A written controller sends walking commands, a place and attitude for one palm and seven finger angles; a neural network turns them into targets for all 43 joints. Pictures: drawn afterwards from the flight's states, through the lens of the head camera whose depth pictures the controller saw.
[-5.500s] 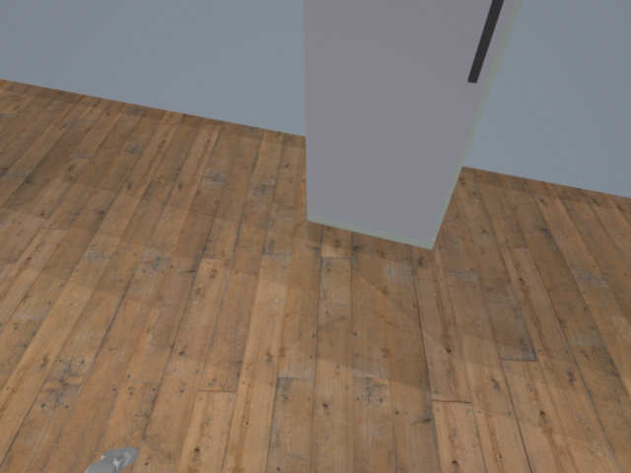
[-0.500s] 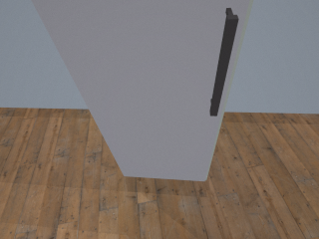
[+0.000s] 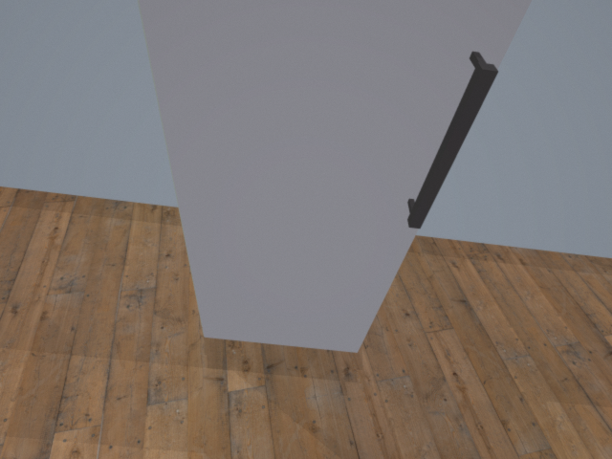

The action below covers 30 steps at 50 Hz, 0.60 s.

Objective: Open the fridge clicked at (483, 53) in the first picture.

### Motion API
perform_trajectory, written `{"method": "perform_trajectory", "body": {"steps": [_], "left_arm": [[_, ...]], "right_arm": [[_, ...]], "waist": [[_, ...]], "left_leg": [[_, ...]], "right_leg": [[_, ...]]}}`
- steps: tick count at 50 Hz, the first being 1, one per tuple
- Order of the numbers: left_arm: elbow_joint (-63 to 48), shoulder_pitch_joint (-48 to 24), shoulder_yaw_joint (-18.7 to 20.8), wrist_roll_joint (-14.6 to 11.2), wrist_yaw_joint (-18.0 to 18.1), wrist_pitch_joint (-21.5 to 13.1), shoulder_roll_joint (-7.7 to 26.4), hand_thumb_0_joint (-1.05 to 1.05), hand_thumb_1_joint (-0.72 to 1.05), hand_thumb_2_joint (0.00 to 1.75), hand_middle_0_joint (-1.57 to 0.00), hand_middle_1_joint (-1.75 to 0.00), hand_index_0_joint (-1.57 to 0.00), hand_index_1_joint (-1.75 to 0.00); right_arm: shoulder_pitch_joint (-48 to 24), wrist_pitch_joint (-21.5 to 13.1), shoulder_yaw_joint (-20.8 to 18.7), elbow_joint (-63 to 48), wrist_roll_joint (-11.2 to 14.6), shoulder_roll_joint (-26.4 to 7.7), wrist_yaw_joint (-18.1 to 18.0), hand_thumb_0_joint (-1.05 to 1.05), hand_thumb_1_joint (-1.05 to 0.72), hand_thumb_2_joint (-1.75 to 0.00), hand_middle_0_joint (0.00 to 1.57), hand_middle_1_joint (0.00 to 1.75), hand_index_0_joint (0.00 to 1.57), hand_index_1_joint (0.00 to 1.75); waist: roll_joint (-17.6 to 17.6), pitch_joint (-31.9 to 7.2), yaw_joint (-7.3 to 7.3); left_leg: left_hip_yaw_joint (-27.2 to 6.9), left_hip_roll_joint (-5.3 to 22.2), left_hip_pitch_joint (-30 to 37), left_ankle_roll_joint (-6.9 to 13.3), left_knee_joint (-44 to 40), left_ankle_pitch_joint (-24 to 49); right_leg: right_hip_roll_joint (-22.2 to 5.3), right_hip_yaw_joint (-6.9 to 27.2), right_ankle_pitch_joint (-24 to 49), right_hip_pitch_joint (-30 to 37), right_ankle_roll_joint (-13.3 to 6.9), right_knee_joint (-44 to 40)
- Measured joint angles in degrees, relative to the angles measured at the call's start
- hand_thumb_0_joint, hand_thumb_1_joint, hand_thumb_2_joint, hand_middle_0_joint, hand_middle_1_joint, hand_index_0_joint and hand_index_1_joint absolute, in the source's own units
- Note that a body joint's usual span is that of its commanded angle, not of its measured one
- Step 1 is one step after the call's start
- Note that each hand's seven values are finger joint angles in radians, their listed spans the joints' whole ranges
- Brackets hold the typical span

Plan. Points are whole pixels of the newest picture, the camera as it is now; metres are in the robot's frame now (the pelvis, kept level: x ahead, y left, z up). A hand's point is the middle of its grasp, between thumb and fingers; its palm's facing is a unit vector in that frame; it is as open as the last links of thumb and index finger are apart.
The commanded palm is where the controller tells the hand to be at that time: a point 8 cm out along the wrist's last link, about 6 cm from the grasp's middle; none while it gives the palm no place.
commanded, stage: come to a stop and stand still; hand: right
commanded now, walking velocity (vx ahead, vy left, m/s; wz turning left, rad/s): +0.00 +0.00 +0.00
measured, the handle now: (441, 151) +0.56 -0.18 +0.14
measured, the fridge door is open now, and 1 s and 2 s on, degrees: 0 0 0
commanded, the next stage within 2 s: look again from close up in 1.20 s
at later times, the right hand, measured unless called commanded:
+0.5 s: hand out of the picture +0.05 -0.26 -0.19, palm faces +0.03 +0.97 -0.24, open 7.4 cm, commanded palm none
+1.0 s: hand out of the picture +0.04 -0.21 -0.19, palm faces -0.02 +0.98 -0.19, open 7.3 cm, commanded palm none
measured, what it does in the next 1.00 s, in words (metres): steps on the spot: right foot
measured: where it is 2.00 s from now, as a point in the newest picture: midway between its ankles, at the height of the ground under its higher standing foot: outside the picture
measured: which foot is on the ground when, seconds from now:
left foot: down 0.00-1.00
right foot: up 0.00-0.18, down 0.20-1.00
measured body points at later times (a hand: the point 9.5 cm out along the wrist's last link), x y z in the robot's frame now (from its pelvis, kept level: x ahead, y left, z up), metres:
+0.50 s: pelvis +0.02 -0.07 -0.02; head +0.02 -0.07 +0.43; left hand +0.11 +0.14 -0.17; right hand +0.05 -0.32 -0.17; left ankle -0.01 +0.08 -0.75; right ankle +0.00 -0.14 -0.75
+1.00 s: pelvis +0.01 -0.04 -0.01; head +0.03 -0.04 +0.44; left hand +0.00 +0.19 -0.17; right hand +0.04 -0.27 -0.17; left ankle -0.01 +0.08 -0.75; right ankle +0.00 -0.14 -0.75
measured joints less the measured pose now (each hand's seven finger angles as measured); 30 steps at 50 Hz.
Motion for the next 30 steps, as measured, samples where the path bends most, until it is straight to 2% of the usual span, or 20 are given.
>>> {"method": "perform_trajectory", "body": {"steps": [3, 5, 7, 10, 11, 14, 17, 19, 20, 23, 30], "left_arm": [[-0.2, -1.9, -0.4, -0.3, 0.3, 0.1, -0.3, 0.0, 0.91, 0.9, -0.2, -0.3, -0.2, -0.3], [-2.1, -4.1, -1.3, -0.2, 0.3, -0.1, -0.2, 0.0, 0.91, 0.9, -0.2, -0.3, -0.2, -0.3], [-5.0, -6.3, -1.9, -0.5, 0.1, -1.3, -0.1, 0.0, 0.91, 0.9, -0.2, -0.3, -0.2, -0.3], [-8.1, -8.1, -2.6, -0.9, 0.5, -3.6, 0.1, 0.0, 0.91, 0.9, -0.2, -0.3, -0.2, -0.3], [-8.1, -8.6, -2.8, -0.9, 0.9, -4.2, -0.4, 0.0, 0.91, 0.9, -0.2, -0.3, -0.2, -0.3], [-8.3, -9.6, -3.9, -0.7, 1.6, -4.3, -1.9, 0.0, 0.91, 0.9, -0.2, -0.3, -0.2, -0.3], [-8.5, -10.5, -4.6, -0.7, 2.3, -4.1, -2.6, 0.0, 0.91, 0.9, -0.2, -0.3, -0.2, -0.3], [-8.5, -10.8, -4.8, -0.7, 2.5, -3.7, -2.8, 0.0, 0.91, 0.9, -0.2, -0.3, -0.2, -0.3], [-8.3, -10.7, -4.8, -0.8, 2.6, -3.5, -2.8, 0.0, 0.91, 0.9, -0.2, -0.3, -0.2, -0.3], [-7.8, -10.4, -4.5, -0.8, 2.8, -3.1, -3.0, -0.01, 0.91, 0.89, -0.2, -0.3, -0.2, -0.3], [-7.8, -9.1, -4.0, -0.5, 3.2, -3.1, -2.4, -0.01, 0.91, 0.89, -0.21, -0.3, -0.2, -0.3]], "right_arm": [[0.7, 0.0, 0.0, 0.4, -0.3, 0.2, -0.1, 0.01, -0.91, -0.9, 0.2, 0.3, 0.2, 0.3], [1.6, -0.8, 0.8, 0.2, -0.6, 0.3, -1.0, 0.01, -0.91, -0.9, 0.2, 0.3, 0.2, 0.3], [2.4, -1.5, 1.2, 0.0, -0.8, 0.3, -1.1, 0.01, -0.91, -0.9, 0.2, 0.3, 0.2, 0.3], [3.1, -0.8, 1.2, -0.1, -0.6, -0.7, -1.1, 0.01, -0.9, -0.9, 0.2, 0.3, 0.2, 0.3], [2.5, -0.1, 1.1, 0.2, -0.4, -1.6, -1.2, 0.01, -0.9, -0.9, 0.21, 0.3, 0.2, 0.3], [0.8, 1.4, 0.5, -0.1, -0.2, -4.3, -1.7, 0.01, -0.91, -0.9, 0.2, 0.3, 0.2, 0.3], [-1.5, 2.0, 0.5, -1.0, -0.1, -5.7, -1.6, 0.01, -0.91, -0.9, 0.2, 0.3, 0.2, 0.3], [-3.0, 1.9, 0.4, -1.7, 0.0, -6.1, -1.4, 0.01, -0.91, -0.9, 0.2, 0.3, 0.2, 0.3], [-3.6, 2.0, 0.4, -2.0, 0.0, -6.1, -1.2, 0.01, -0.91, -0.9, 0.2, 0.3, 0.2, 0.3], [-4.6, 2.2, 0.3, -3.5, -0.1, -6.2, -0.9, 0.01, -0.91, -0.9, 0.2, 0.3, 0.2, 0.3], [-6.8, 3.2, -0.5, -7.0, -0.2, -7.4, -0.5, 0.01, -0.91, -0.9, 0.2, 0.3, 0.2, 0.3]], "waist": [[0.4, 0.9, -1.06], [0.8, 1.9, -1.63], [0.9, 2.9, -1.46], [0.4, 2.7, -0.76], [1.3, 2.6, -0.64], [4.2, 2.0, -1.96], [4.4, 1.7, -2.16], [4.1, 1.5, -1.66], [3.5, 1.2, -1.47], [2.3, -0.1, -1.23], [3.6, 0.9, 0.41]], "left_leg": [[0.3, 0.4, -0.7, -0.4, 1.5, -1.1], [-0.3, 0.4, -2.0, -1.0, 2.9, -1.7], [-0.8, 0.2, -3.6, -1.6, 5.0, -2.5], [-0.3, -0.4, -5.9, -2.9, 10.3, -5.6], [-0.3, 0.2, -6.6, -3.1, 12.6, -7.1], [-2.3, 0.8, -7.3, -1.0, 16.4, -11.1], [-2.5, 0.1, -8.0, -0.2, 18.1, -13.0], [-3.7, -0.5, -7.6, -0.1, 16.2, -7.7], [-3.7, -0.5, -7.1, -0.9, 15.6, -6.5], [-4.1, -0.9, -6.6, -2.2, 13.4, -6.4], [-5.0, -1.4, -8.7, -1.5, 13.4, -5.4]], "right_leg": [[-0.3, -0.5, -2.9, 2.3, 0.0, -5.7], [0.1, 0.3, -6.6, 3.1, -1.0, -6.9], [0.8, 0.3, -6.0, 4.1, -2.5, -9.0], [1.5, 0.2, -1.5, 8.9, -3.5, -18.2], [2.1, 0.1, -3.5, 9.0, -4.1, -17.8], [3.7, -1.1, -6.5, 9.8, -5.6, -15.5], [4.6, -1.8, -6.4, 11.3, -6.5, -16.1], [5.4, -1.9, -6.3, 11.8, -6.9, -16.4], [5.5, -1.7, -6.3, 11.9, -7.0, -16.4], [5.2, -2.0, -6.0, 12.2, -7.3, -17.7], [4.6, -3.1, -4.6, 11.2, -7.1, -19.1]]}}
